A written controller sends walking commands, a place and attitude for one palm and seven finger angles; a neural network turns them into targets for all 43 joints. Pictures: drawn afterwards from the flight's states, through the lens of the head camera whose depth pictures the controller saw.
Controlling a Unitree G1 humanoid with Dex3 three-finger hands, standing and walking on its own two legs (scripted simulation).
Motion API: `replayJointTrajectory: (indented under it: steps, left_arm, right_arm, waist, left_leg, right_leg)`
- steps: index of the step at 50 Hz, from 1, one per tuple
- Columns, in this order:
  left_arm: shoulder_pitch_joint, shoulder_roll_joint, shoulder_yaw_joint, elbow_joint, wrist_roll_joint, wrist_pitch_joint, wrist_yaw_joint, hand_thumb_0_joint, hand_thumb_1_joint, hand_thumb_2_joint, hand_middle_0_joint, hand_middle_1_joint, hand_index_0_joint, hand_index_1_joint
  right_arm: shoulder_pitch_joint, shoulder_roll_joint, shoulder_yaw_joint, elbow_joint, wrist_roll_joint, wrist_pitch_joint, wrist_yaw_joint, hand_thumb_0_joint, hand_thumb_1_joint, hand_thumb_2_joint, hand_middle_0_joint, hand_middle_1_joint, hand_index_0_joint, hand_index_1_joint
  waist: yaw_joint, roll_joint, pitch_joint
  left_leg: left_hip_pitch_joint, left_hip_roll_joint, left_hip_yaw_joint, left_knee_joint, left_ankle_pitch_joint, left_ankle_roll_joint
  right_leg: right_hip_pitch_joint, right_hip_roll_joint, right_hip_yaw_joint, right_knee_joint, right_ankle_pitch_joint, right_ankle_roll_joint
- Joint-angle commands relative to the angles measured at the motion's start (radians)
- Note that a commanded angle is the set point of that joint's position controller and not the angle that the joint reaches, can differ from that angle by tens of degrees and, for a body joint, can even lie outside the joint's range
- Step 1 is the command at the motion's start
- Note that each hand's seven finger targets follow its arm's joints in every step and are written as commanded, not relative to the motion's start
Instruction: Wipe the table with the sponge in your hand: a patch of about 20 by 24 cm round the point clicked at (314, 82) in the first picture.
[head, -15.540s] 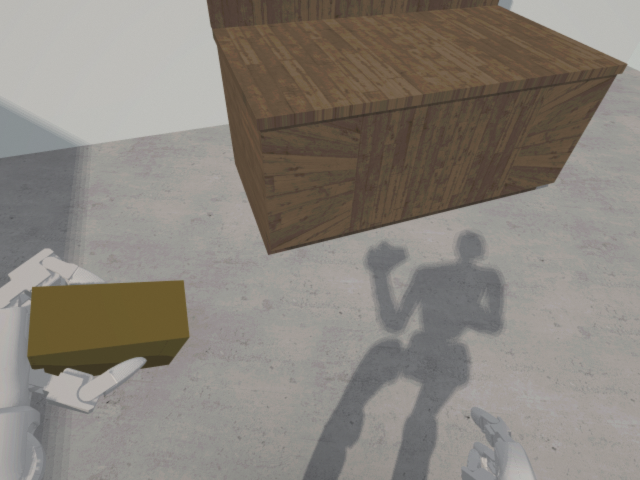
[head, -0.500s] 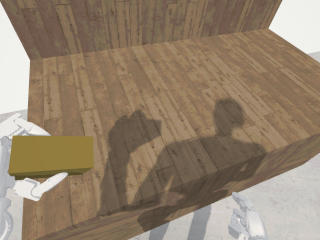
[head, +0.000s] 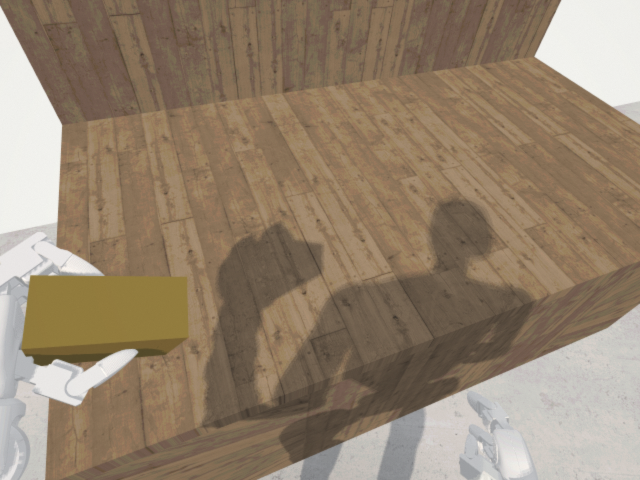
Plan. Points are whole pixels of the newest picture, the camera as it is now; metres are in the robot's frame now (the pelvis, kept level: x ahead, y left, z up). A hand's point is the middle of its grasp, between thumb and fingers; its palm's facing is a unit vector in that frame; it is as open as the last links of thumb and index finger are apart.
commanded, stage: turn the palm down, sponge in hand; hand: left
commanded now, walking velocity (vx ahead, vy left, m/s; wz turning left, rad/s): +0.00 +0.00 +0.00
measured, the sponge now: (132, 320) +0.23 +0.21 +0.13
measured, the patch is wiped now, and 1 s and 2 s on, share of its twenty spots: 0.00 0.00 0.00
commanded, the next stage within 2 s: none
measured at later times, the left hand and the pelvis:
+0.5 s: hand (59, 348) +0.19 +0.25 +0.15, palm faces +0.46 -0.64 -0.62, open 9.8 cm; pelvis -0.01 -0.04 -0.02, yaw +3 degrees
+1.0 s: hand (101, 351) +0.21 +0.24 +0.11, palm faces +0.24 -0.43 -0.87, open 9.8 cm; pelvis +0.00 -0.07 -0.03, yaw +1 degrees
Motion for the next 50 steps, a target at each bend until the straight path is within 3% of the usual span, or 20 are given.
replayJointTrajectory:
  steps: [1, 2, 3, 4, 5, 6, 7, 8, 12, 13, 16, 18, 21, 27, 32, 33, 38, 39, 42, 50]
  left_arm:
    - [-0.072, 0.163, 0.106, -0.208, -0.017, -0.064, 0.017, 0.000, 0.100, 1.300, -1.200, -1.600, -1.200, -1.600]
    - [-0.071, 0.163, 0.104, -0.216, -0.017, -0.062, 0.017, 0.000, 0.100, 1.300, -1.200, -1.600, -1.200, -1.600]
    - [-1.078, 0.964, 0.462, -0.615, 0.052, -0.211, 0.026, 0.000, 0.100, 1.300, -1.200, -1.600, -1.200, -1.600]
    - [-0.747, 0.515, 0.319, -0.071, 0.128, 0.008, -0.012, 0.000, 0.100, 1.300, -1.200, -1.600, -1.200, -1.600]
    - [-0.483, 0.288, 0.136, 0.034, 0.012, 0.088, -0.035, 0.000, 0.100, 1.300, -1.200, -1.600, -1.200, -1.600]
    - [-0.398, 0.220, 0.143, -0.088, -0.044, 0.124, -0.074, 0.000, 0.100, 1.300, -1.200, -1.600, -1.200, -1.600]
    - [-0.279, 0.222, 0.121, -0.091, -0.076, 0.188, -0.099, 0.000, 0.100, 1.300, -1.200, -1.600, -1.200, -1.600]
    - [-0.217, 0.098, 0.007, -0.074, -0.076, 0.253, -0.120, 0.000, 0.100, 1.300, -1.200, -1.600, -1.200, -1.600]
    - [-0.126, 0.237, 0.041, -0.197, 0.066, 0.305, -0.116, 0.000, 0.100, 1.300, -1.200, -1.600, -1.200, -1.600]
    - [-0.136, 0.318, 0.124, -0.263, 0.079, 0.286, -0.092, 0.000, 0.100, 1.300, -1.200, -1.600, -1.200, -1.600]
    - [-0.192, 0.335, 0.203, -0.245, 0.081, 0.177, -0.029, 0.000, 0.100, 1.300, -1.200, -1.600, -1.200, -1.600]
    - [-0.297, 0.429, 0.266, -0.321, 0.108, 0.110, 0.028, 0.000, 0.100, 1.300, -1.200, -1.600, -1.200, -1.600]
    - [-0.277, 0.332, 0.168, -0.179, 0.151, 0.106, 0.056, 0.000, 0.100, 1.300, -1.200, -1.600, -1.200, -1.600]
    - [-0.394, 0.365, 0.024, -0.058, 0.216, 0.257, -0.044, 0.000, 0.100, 1.300, -1.200, -1.600, -1.200, -1.600]
    - [-0.380, 0.440, 0.088, -0.066, 0.258, 0.242, -0.075, 0.000, 0.100, 1.300, -1.200, -1.600, -1.200, -1.600]
    - [-0.362, 0.511, 0.161, -0.076, 0.262, 0.227, -0.063, 0.000, 0.100, 1.300, -1.200, -1.600, -1.200, -1.600]
    - [-0.176, 0.512, 0.229, -0.075, 0.272, 0.204, -0.015, 0.000, 0.100, 1.300, -1.200, -1.600, -1.200, -1.600]
    - [-0.156, 0.454, 0.178, -0.056, 0.274, 0.217, -0.012, 0.000, 0.100, 1.300, -1.200, -1.600, -1.200, -1.600]
    - [-0.137, 0.470, 0.171, -0.015, 0.280, 0.249, -0.021, 0.000, 0.100, 1.300, -1.200, -1.600, -1.200, -1.600]
    - [-0.199, 0.472, 0.093, -0.121, 0.411, 0.230, -0.003, 0.000, 0.100, 1.300, -1.200, -1.600, -1.200, -1.600]
  right_arm:
    - [-0.086, -0.129, -0.053, -0.159, 0.000, -0.055, -0.011, 0.000, -0.900, -0.900, 0.200, 0.300, 0.200, 0.300]
    - [-0.086, -0.130, -0.055, -0.160, 0.000, -0.054, -0.011, 0.000, -0.900, -0.900, 0.200, 0.300, 0.200, 0.300]
    - [0.026, -0.208, 0.075, -0.253, 0.082, -0.029, -0.073, 0.000, -0.900, -0.900, 0.200, 0.300, 0.200, 0.300]
    - [-0.126, -0.146, -0.070, -0.115, -0.055, -0.049, -0.049, 0.000, -0.900, -0.900, 0.200, 0.300, 0.200, 0.300]
    - [-0.101, -0.193, -0.059, -0.145, -0.037, -0.060, 0.008, 0.000, -0.900, -0.900, 0.200, 0.300, 0.200, 0.300]
    - [-0.109, -0.207, -0.068, -0.140, -0.032, -0.065, 0.012, 0.000, -0.900, -0.900, 0.200, 0.300, 0.200, 0.300]
    - [-0.131, -0.198, -0.060, -0.138, -0.014, -0.058, 0.006, 0.000, -0.900, -0.900, 0.200, 0.300, 0.200, 0.300]
    - [-0.187, -0.165, -0.024, -0.152, 0.014, -0.055, 0.028, 0.000, -0.900, -0.900, 0.200, 0.300, 0.200, 0.300]
    - [-0.195, -0.187, -0.031, -0.177, -0.002, 0.001, 0.043, 0.000, -0.900, -0.900, 0.200, 0.300, 0.200, 0.300]
    - [-0.212, -0.181, -0.029, -0.185, 0.007, 0.009, 0.043, 0.000, -0.900, -0.900, 0.200, 0.300, 0.200, 0.300]
    - [-0.214, -0.164, -0.034, -0.172, -0.025, 0.020, 0.015, 0.000, -0.900, -0.900, 0.200, 0.300, 0.200, 0.300]
    - [-0.221, -0.155, -0.032, -0.168, -0.026, 0.015, 0.004, 0.000, -0.900, -0.900, 0.200, 0.300, 0.200, 0.300]
    - [-0.193, -0.147, -0.036, -0.135, -0.038, 0.016, -0.006, 0.000, -0.900, -0.900, 0.200, 0.300, 0.200, 0.300]
    - [-0.207, -0.166, -0.020, -0.152, -0.011, 0.040, -0.063, 0.000, -0.900, -0.900, 0.200, 0.300, 0.200, 0.300]
    - [-0.214, -0.155, -0.022, -0.167, -0.010, 0.038, -0.083, 0.000, -0.900, -0.900, 0.200, 0.300, 0.200, 0.300]
    - [-0.219, -0.153, -0.025, -0.165, -0.003, 0.031, -0.081, 0.000, -0.900, -0.900, 0.200, 0.300, 0.200, 0.300]
    - [-0.191, -0.155, -0.039, -0.174, -0.009, 0.037, -0.062, 0.000, -0.900, -0.900, 0.200, 0.300, 0.200, 0.300]
    - [-0.185, -0.150, -0.040, -0.175, -0.008, 0.045, -0.059, 0.000, -0.900, -0.900, 0.200, 0.300, 0.200, 0.300]
    - [-0.154, -0.173, -0.054, -0.172, -0.001, 0.060, -0.070, 0.000, -0.900, -0.900, 0.200, 0.300, 0.200, 0.300]
    - [-0.164, -0.171, -0.061, -0.182, 0.004, 0.041, -0.087, 0.000, -0.900, -0.900, 0.200, 0.300, 0.200, 0.300]
  waist:
    - [-0.005, 0.056, -0.130]
    - [-0.005, 0.044, -0.135]
    - [-0.066, 0.393, -0.118]
    - [0.040, 0.305, -0.271]
    - [0.026, 0.204, -0.264]
    - [0.066, 0.157, -0.351]
    - [0.081, 0.156, -0.322]
    - [0.068, 0.118, -0.253]
    - [0.058, 0.030, -0.130]
    - [0.060, 0.033, -0.164]
    - [0.039, -0.013, -0.161]
    - [0.039, 0.103, -0.190]
    - [0.016, 0.159, -0.170]
    - [0.002, 0.110, -0.130]
    - [0.037, 0.025, -0.148]
    - [0.054, 0.049, -0.152]
    - [0.088, 0.071, -0.190]
    - [0.079, 0.060, -0.176]
    - [0.068, -0.012, -0.160]
    - [0.046, 0.033, -0.227]
  left_leg:
    - [0.040, 0.104, -0.131, -0.110, -0.027, -0.040]
    - [0.045, 0.104, -0.131, -0.104, -0.018, -0.039]
    - [-0.263, 0.102, -0.162, -0.110, -0.294, 0.016]
    - [0.086, 0.052, -0.085, -0.012, 0.032, -0.078]
    - [0.206, 0.067, -0.133, -0.021, 0.238, -0.136]
    - [0.299, 0.078, -0.120, -0.004, 0.290, -0.126]
    - [0.298, 0.074, -0.111, -0.001, 0.294, -0.115]
    - [0.260, 0.076, -0.113, -0.013, 0.221, -0.108]
    - [0.092, 0.061, -0.091, -0.019, 0.076, -0.082]
    - [0.098, 0.057, -0.079, -0.009, 0.047, -0.072]
    - [0.044, 0.044, -0.082, 0.034, -0.040, -0.065]
    - [0.045, 0.034, -0.075, 0.058, -0.108, -0.051]
    - [0.011, 0.022, -0.077, 0.089, -0.146, -0.052]
    - [-0.018, 0.000, -0.051, 0.101, -0.208, -0.026]
    - [-0.023, 0.000, -0.040, 0.150, -0.120, -0.024]
    - [-0.020, 0.000, -0.036, 0.166, -0.094, -0.030]
    - [-0.054, 0.004, -0.035, 0.211, 0.012, -0.037]
    - [-0.074, 0.007, -0.033, 0.216, 0.011, -0.037]
    - [-0.103, 0.012, -0.043, 0.232, 0.003, -0.034]
    - [-0.038, 0.001, -0.049, 0.247, 0.057, -0.019]
  right_leg:
    - [0.038, -0.070, 0.087, -0.051, 0.039, -0.020]
    - [0.039, -0.072, 0.091, -0.052, 0.046, -0.020]
    - [0.182, -0.002, 0.060, 0.173, -0.078, 0.038]
    - [0.009, -0.025, -0.001, 0.194, -0.034, -0.055]
    - [-0.125, 0.012, -0.064, 0.168, -0.001, -0.058]
    - [-0.124, 0.009, -0.050, 0.151, 0.020, -0.044]
    - [-0.103, 0.002, -0.053, 0.154, 0.039, -0.036]
    - [-0.131, 0.015, -0.058, 0.164, 0.004, -0.033]
    - [-0.110, 0.010, -0.068, 0.155, 0.024, -0.036]
    - [-0.101, 0.023, -0.057, 0.161, 0.004, -0.039]
    - [-0.169, 0.027, -0.061, 0.181, -0.078, -0.025]
    - [-0.203, 0.028, -0.033, 0.192, -0.131, -0.030]
    - [-0.238, 0.010, -0.028, 0.193, -0.154, -0.026]
    - [-0.222, -0.019, 0.028, 0.121, -0.250, -0.018]
    - [-0.183, -0.034, 0.091, 0.078, -0.291, -0.012]
    - [-0.169, -0.034, 0.125, 0.071, -0.289, -0.020]
    - [-0.107, -0.059, 0.171, 0.116, -0.097, -0.023]
    - [-0.105, -0.068, 0.168, 0.121, -0.071, -0.017]
    - [-0.105, -0.089, 0.205, 0.121, -0.016, 0.005]
    - [-0.125, -0.070, 0.191, 0.147, 0.058, -0.007]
